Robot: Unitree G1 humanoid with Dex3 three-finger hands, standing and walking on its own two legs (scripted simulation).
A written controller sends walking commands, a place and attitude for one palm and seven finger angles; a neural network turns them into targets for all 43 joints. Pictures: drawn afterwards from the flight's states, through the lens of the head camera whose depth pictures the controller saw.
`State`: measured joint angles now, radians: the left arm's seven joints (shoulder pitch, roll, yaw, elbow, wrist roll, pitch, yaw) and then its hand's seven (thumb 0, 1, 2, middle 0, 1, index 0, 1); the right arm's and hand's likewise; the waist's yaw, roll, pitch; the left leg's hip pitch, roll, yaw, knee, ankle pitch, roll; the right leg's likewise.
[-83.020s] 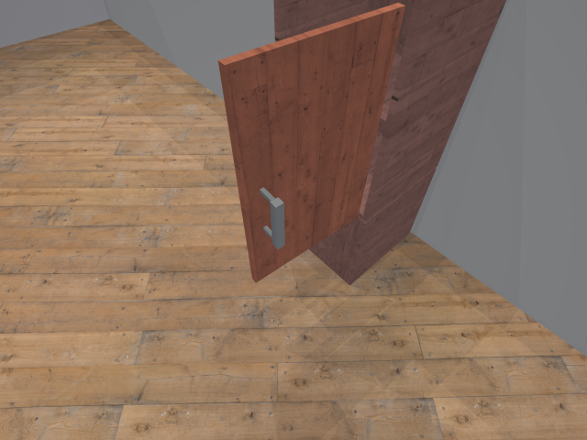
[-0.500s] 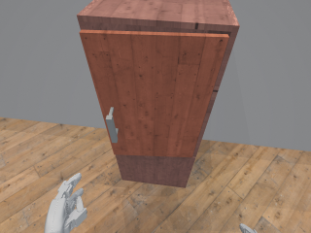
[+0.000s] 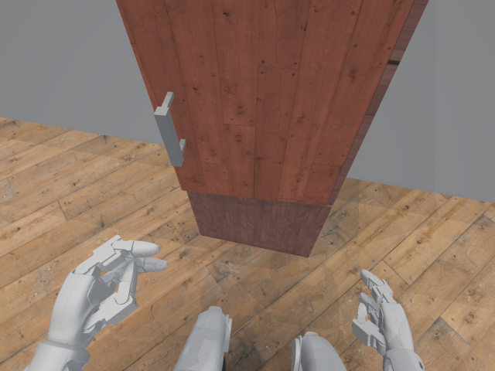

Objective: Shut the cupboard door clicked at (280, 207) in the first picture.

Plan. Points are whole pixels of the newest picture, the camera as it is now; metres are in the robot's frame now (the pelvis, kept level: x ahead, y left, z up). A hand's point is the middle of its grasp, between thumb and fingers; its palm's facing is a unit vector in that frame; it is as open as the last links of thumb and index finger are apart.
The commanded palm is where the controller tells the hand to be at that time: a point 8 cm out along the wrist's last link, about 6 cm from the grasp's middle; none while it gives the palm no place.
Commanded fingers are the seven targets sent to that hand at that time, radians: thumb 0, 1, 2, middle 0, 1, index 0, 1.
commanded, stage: raise the hand and make a fist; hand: left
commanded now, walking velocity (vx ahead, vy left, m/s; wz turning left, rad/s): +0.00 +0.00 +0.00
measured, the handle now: (173, 131) +0.50 +0.21 +0.05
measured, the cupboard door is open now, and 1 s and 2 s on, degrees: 5 5 5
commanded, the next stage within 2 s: bring the fist close to the handle in 1.24 s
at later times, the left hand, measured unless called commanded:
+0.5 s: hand (119, 288) +0.21 +0.20 +0.07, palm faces +0.00 -1.00 -0.03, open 3.1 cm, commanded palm +0.19 +0.25 +0.07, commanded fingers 0.00 0.90 0.90 -1.28 -1.48 -1.28 -1.48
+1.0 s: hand (122, 271) +0.23 +0.20 +0.07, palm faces -0.02 -1.00 -0.03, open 3.1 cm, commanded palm +0.21 +0.26 +0.07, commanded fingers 0.00 0.90 0.90 -1.30 -1.50 -1.30 -1.50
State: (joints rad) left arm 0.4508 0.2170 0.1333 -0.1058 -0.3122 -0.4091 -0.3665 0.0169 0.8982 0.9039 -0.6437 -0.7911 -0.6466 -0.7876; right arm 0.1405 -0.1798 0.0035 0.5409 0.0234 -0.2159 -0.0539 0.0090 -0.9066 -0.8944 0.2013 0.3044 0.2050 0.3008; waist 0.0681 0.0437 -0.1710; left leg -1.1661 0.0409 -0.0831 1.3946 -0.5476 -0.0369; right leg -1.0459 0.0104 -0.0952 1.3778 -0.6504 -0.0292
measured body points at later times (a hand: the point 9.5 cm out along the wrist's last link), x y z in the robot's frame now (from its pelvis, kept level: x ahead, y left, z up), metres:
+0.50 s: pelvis +0.00 +0.02 +0.01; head +0.07 +0.04 +0.46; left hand +0.21 +0.26 +0.07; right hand +0.20 -0.22 -0.05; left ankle +0.06 +0.14 -0.60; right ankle +0.01 -0.11 -0.60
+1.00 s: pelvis +0.01 +0.02 +0.01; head +0.08 +0.03 +0.46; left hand +0.23 +0.26 +0.07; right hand +0.19 -0.22 -0.06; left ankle +0.06 +0.14 -0.60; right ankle +0.01 -0.11 -0.60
